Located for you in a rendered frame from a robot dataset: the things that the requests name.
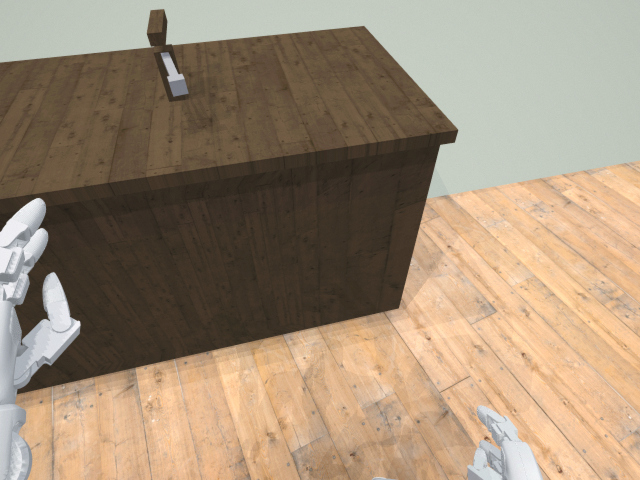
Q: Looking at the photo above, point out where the robot left hand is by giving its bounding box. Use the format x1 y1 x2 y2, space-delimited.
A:
0 198 80 405

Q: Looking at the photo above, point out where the tap lever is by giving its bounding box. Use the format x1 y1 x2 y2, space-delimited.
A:
161 52 189 97

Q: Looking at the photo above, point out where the left robot forearm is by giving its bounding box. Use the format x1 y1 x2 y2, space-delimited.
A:
0 404 32 480

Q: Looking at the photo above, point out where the robot right hand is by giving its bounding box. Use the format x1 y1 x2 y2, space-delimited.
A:
467 405 543 480

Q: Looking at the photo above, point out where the counter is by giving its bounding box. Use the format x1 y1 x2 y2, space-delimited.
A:
0 9 458 394

